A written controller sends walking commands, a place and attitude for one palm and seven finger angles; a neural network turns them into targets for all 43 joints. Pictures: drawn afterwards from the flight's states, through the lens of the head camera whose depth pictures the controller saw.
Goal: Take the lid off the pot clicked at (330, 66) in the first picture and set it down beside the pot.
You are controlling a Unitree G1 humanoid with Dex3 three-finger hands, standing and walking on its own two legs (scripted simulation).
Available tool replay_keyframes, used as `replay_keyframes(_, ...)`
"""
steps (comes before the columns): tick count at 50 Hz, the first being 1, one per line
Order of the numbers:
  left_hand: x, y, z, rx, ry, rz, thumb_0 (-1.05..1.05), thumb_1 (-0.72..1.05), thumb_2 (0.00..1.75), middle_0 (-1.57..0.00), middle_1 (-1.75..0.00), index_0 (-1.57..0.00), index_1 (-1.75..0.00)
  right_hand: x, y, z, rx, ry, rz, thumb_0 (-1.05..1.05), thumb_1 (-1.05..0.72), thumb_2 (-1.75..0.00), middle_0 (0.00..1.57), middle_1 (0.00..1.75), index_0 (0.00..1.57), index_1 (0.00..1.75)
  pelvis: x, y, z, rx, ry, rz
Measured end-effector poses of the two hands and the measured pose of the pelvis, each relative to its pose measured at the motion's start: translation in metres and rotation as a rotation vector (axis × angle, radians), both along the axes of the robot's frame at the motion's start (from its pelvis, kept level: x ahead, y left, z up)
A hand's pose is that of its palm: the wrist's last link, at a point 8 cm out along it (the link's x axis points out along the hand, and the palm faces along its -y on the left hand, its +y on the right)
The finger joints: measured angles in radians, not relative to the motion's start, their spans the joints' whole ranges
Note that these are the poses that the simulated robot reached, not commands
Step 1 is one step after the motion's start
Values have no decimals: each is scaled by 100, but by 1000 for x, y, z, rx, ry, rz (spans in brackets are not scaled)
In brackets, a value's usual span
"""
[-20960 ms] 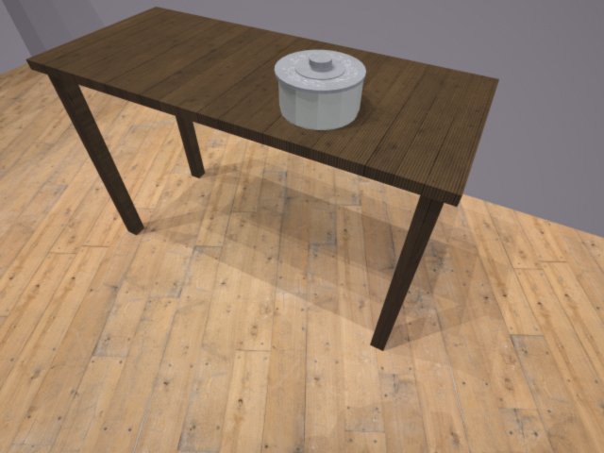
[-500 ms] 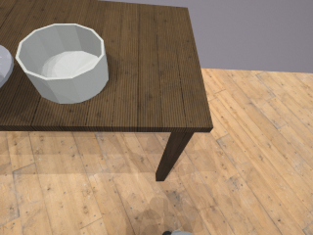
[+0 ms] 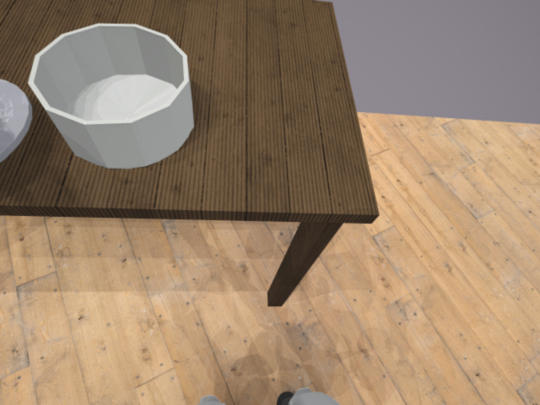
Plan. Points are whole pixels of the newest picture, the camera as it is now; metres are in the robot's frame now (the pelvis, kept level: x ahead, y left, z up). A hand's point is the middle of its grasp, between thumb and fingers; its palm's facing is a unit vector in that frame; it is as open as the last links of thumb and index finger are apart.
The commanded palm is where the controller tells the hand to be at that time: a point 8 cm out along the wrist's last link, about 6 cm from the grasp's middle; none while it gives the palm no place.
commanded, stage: lower the lid onto the table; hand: left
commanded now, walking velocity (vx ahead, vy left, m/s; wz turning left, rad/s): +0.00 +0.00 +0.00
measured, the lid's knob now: out of the picture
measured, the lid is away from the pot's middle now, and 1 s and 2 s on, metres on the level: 0.22 0.22 0.22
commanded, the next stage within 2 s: open the fingers wide in 0.40 s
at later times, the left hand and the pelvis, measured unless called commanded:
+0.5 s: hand out of the picture +0.47 +0.37 +0.11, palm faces -0.47 -0.32 -0.82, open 8.1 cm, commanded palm +0.49 +0.36 +0.17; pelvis -0.01 +0.00 -0.01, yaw -1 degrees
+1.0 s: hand out of the picture +0.44 +0.36 +0.11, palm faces -0.44 -0.21 -0.87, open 8.0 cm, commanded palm +0.49 +0.36 +0.17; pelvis -0.02 -0.02 +0.00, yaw +2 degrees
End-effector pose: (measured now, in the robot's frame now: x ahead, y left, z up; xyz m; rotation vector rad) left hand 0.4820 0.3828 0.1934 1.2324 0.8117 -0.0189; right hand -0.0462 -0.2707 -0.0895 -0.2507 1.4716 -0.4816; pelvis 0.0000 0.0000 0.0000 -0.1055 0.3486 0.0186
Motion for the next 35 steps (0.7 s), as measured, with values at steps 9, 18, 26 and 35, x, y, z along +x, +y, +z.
replay_keyframes(9,0,-3,-11,0,10,-22,0,28,60,-57,-104,-55,-103,-17,5,-1,0,30,-21,0,-90,-90,21,30,21,30,-5,1,-3,-3,8,-3)
replay_keyframes(18,0,-6,-21,6,21,-45,0,27,60,-57,-104,-56,-104,-25,5,-1,-11,34,-32,1,-90,-90,21,30,21,30,-8,2,-5,-4,13,-9)
replay_keyframes(26,0,-7,-25,25,17,-67,0,26,59,-58,-106,-57,-105,-15,3,-5,-9,13,-25,1,-90,-90,21,30,21,30,-8,2,-7,-1,19,-12)
replay_keyframes(35,-18,-11,-31,58,-71,-154,0,29,56,-55,-108,-54,-105,18,3,-9,62,-2,32,1,-90,-90,21,30,21,30,-6,-4,-2,4,-1,14)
